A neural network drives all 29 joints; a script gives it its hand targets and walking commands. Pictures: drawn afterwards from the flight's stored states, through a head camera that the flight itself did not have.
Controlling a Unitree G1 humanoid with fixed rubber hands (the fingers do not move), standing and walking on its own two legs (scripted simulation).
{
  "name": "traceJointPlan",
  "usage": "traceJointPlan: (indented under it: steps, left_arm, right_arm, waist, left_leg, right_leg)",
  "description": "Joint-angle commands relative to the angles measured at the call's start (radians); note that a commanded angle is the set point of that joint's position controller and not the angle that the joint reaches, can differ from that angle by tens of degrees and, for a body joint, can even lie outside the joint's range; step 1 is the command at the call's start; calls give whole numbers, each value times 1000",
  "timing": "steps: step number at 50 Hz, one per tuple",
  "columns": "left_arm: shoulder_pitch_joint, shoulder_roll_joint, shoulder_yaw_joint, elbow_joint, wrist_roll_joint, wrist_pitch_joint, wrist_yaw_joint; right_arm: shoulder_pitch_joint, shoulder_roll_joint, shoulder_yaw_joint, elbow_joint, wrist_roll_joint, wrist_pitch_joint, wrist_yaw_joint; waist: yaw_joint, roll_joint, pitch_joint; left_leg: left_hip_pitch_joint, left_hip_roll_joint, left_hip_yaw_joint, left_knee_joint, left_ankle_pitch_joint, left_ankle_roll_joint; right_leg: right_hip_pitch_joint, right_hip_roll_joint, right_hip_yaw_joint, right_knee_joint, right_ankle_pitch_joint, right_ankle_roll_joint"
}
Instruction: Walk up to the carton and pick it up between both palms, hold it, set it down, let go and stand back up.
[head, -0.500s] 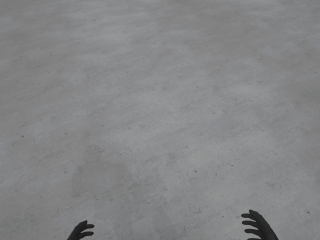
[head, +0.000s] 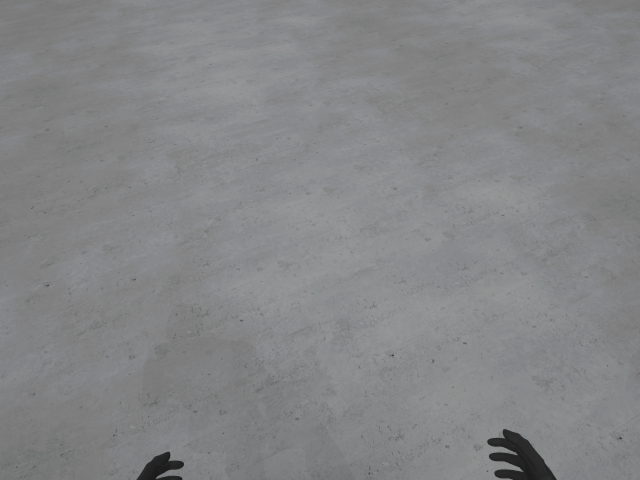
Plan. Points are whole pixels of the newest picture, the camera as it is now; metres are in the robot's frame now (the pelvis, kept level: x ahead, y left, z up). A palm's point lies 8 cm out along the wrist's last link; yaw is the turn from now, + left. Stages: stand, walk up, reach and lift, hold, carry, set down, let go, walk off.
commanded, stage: stand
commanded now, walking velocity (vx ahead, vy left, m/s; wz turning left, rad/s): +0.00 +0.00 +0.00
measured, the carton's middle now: out of the picture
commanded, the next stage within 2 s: walk up in 0.76 s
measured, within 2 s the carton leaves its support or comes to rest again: neither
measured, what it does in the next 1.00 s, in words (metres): stands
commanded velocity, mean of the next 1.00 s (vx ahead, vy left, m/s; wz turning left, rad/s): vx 0.00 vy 0.00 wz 0.00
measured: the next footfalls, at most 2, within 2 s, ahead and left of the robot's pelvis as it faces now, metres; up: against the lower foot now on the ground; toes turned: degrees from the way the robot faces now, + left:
left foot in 1.24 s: +0.03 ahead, +0.20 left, +0.00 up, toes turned +22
right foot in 1.50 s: +0.01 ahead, +0.03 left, +0.00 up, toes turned +28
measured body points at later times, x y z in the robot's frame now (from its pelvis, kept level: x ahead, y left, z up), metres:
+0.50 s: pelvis +0.00 +0.00 +0.00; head +0.01 +0.00 +0.45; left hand +0.12 +0.26 -0.12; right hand +0.13 -0.26 -0.11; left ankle -0.01 +0.12 -0.72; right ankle -0.01 -0.12 -0.72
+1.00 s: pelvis -0.02 +0.00 +0.00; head -0.01 +0.00 +0.45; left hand +0.09 +0.27 -0.12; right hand +0.10 -0.26 -0.12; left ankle -0.01 +0.12 -0.72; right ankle -0.01 -0.12 -0.72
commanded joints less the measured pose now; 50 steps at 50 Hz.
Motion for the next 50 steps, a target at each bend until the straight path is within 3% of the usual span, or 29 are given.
traceJointPlan:
  steps: [1, 3, 7, 8, 10, 11, 14, 17, 20, 21, 22, 24, 25, 26, 28, 30, 31, 32, 33, 34, 36, 37, 38, 41, 44, 47, 48, 49, 50]
  left_arm:
    - [-61, 239, 86, -76, 3, -36, 13]
    - [-51, 233, 86, -63, -3, -37, 14]
    - [-67, 222, 81, -50, -5, -36, 16]
    - [-64, 222, 77, -46, -7, -38, 15]
    - [-58, 233, 81, -40, -5, -41, 17]
    - [-59, 243, 79, -41, -7, -39, 17]
    - [-52, 231, 80, -20, 2, -39, 18]
    - [-79, 242, 76, -18, 0, -35, 21]
    - [-76, 232, 74, -6, -2, -33, 21]
    - [-75, 232, 73, -13, -3, -34, 16]
    - [-67, 251, 83, -5, -3, -36, 18]
    - [-60, 229, 70, 13, -4, -40, 14]
    - [-84, 244, 76, 10, 0, -35, 17]
    - [-95, 233, 75, 11, -2, -31, 19]
    - [-75, 228, 71, 22, -8, -40, 16]
    - [-93, 254, 79, 22, 0, -38, 21]
    - [-92, 249, 80, 25, -11, -36, 18]
    - [-98, 230, 70, 26, -11, -34, 20]
    - [-72, 239, 73, 30, -14, -36, 20]
    - [-82, 231, 72, 35, -6, -37, 17]
    - [-81, 243, 76, 40, -8, -34, 19]
    - [-80, 235, 70, 38, 0, -36, 16]
    - [-90, 250, 69, 46, -10, -31, 19]
    - [-77, 254, 73, 57, -5, -40, 16]
    - [-84, 245, 72, 62, -7, -34, 18]
    - [-88, 240, 68, 79, -6, -35, 17]
    - [28, 384, 148, 62, -29, -27, 34]
    - [88, 401, 163, 62, -25, -23, 51]
    - [91, 416, 171, 48, -14, -26, 58]
  right_arm:
    - [-33, -267, -87, -29, -26, -50, -5]
    - [-34, -263, -93, -29, -25, -55, -5]
    - [-27, -271, -90, -10, -19, -52, -4]
    - [-27, -247, -82, -13, -19, -56, -8]
    - [-34, -275, -91, -9, -25, -51, -6]
    - [-36, -267, -90, -3, -20, -51, -3]
    - [-47, -260, -86, 5, -22, -53, -7]
    - [-40, -265, -88, 23, -18, -48, -8]
    - [-45, -278, -85, 24, -17, -50, -8]
    - [-48, -263, -84, 32, -17, -51, -7]
    - [-32, -269, -86, 36, -21, -49, -5]
    - [-47, -277, -90, 38, -25, -53, -2]
    - [-50, -256, -87, 30, -19, -55, -4]
    - [-61, -266, -85, 37, -19, -52, -4]
    - [-46, -270, -85, 59, -16, -53, -5]
    - [-48, -266, -85, 58, -18, -53, -5]
    - [-36, -262, -80, 64, -17, -54, -5]
    - [-50, -271, -84, 59, -18, -54, -4]
    - [-50, -268, -85, 64, -18, -53, -4]
    - [-56, -258, -77, 73, -19, -53, -7]
    - [-57, -271, -86, 77, -15, -52, -8]
    - [-56, -260, -79, 80, -20, -50, -7]
    - [-54, -260, -75, 84, -20, -51, -6]
    - [-51, -270, -81, 94, -17, -46, -3]
    - [-38, -252, -78, 96, -13, -50, -4]
    - [-43, -268, -80, 117, -14, -50, -3]
    - [-43, -343, -116, -28, -67, 10, 55]
    - [-49, -296, -107, -55, -67, 30, 70]
    - [-82, -253, -98, -80, -73, 43, 76]
  waist:
    - [-1, 6, -127]
    - [6, -18, -127]
    - [1, 13, -145]
    - [2, 6, -119]
    - [4, -1, -126]
    - [6, -30, -135]
    - [8, -6, -125]
    - [-1, 7, -98]
    - [5, -30, -82]
    - [6, -5, -97]
    - [10, -44, -90]
    - [9, 12, -116]
    - [-11, -11, -105]
    - [5, -22, -64]
    - [3, 14, -110]
    - [-13, 2, -80]
    - [-6, -24, -119]
    - [-2, 7, -99]
    - [14, -1, -103]
    - [6, 11, -88]
    - [6, -40, -66]
    - [3, 7, -68]
    - [2, 11, -70]
    - [-5, -37, -94]
    - [-1, -13, -85]
    - [3, 8, -72]
    - [42, 9, -26]
    - [67, -63, -35]
    - [73, -212, -37]
  left_leg:
    - [58, 87, -89, -126, 328, 84]
    - [61, 98, -94, -126, 346, 87]
    - [70, 105, -98, -124, 376, 89]
    - [67, 86, -94, -127, 371, 83]
    - [47, 101, -96, -132, 357, 85]
    - [46, 98, -103, -134, 368, 84]
    - [51, 86, -83, -122, 363, 74]
    - [63, 92, -105, -147, 358, 84]
    - [43, 95, -95, -139, 344, 79]
    - [49, 90, -97, -148, 307, 78]
    - [41, 95, -98, -148, 307, 82]
    - [74, 98, -95, -153, 331, 82]
    - [69, 99, -103, -165, 320, 84]
    - [41, 98, -104, -163, 332, 85]
    - [92, 97, -95, -156, 383, 83]
    - [55, 93, -98, -152, 333, 80]
    - [79, 94, -98, -150, 374, 86]
    - [65, 94, -101, -160, 365, 84]
    - [62, 95, -105, -155, 371, 83]
    - [60, 96, -117, -173, 353, 82]
    - [46, 98, -118, -166, 349, 86]
    - [62, 91, -108, -166, 308, 82]
    - [65, 87, -100, -165, 294, 79]
    - [78, 96, -106, -172, 308, 80]
    - [65, 87, -99, -175, 314, 76]
    - [65, 98, -118, -182, 308, 86]
    - [-290, 70, -220, -83, 512, 157]
    - [-423, 34, -113, -7, 462, 126]
    - [-445, 15, -35, 149, -20, 82]
  right_leg:
    - [56, -89, 94, -110, 334, -82]
    - [59, -92, 86, -108, 342, -80]
    - [77, -84, 72, -103, 361, -73]
    - [67, -91, 92, -115, 354, -76]
    - [85, -93, 89, -114, 375, -77]
    - [90, -94, 88, -117, 383, -74]
    - [92, -111, 105, -137, 406, -81]
    - [69, -94, 93, -136, 382, -76]
    - [60, -101, 109, -150, 357, -83]
    - [70, -96, 99, -144, 342, -80]
    - [71, -92, 100, -151, 346, -77]
    - [67, -102, 96, -143, 351, -71]
    - [69, -98, 102, -153, 361, -74]
    - [76, -93, 96, -163, 375, -72]
    - [73, -96, 98, -151, 368, -76]
    - [68, -103, 109, -159, 381, -76]
    - [88, -98, 99, -138, 386, -73]
    - [71, -91, 98, -143, 362, -71]
    - [79, -94, 96, -141, 372, -76]
    - [69, -98, 103, -137, 349, -79]
    - [65, -96, 105, -158, 354, -73]
    - [52, -107, 121, -169, 341, -80]
    - [58, -106, 123, -177, 330, -80]
    - [61, -107, 112, -178, 346, -74]
    - [74, -114, 124, -172, 327, -77]
    - [67, -102, 123, -176, 327, -73]
    - [287, -107, 62, -70, 372, -89]
    - [395, -232, 129, -146, 434, -147]
    - [342, -432, 252, -308, 542, -232]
